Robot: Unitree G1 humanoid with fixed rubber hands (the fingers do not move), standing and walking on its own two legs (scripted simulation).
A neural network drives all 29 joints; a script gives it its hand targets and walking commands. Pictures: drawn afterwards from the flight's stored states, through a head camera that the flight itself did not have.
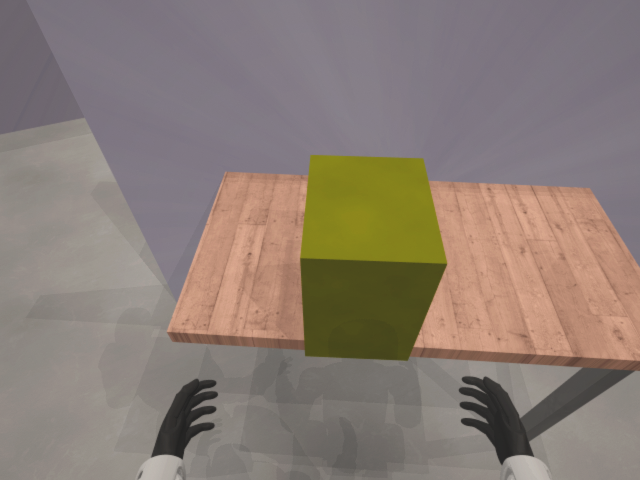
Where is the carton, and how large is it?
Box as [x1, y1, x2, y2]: [300, 155, 446, 360]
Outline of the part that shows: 311,155 300,255 305,355 407,360 446,265 445,255 423,159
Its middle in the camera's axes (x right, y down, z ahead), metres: +0.07 +0.04 +0.61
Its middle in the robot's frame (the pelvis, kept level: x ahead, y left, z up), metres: +0.42 -0.02 +0.00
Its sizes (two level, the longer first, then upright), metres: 0.202 0.170 0.258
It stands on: a table, 0.65 m high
